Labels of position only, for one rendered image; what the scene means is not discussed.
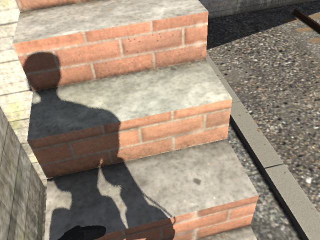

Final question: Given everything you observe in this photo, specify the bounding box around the left robot hand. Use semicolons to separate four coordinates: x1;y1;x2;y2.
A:
58;225;106;240

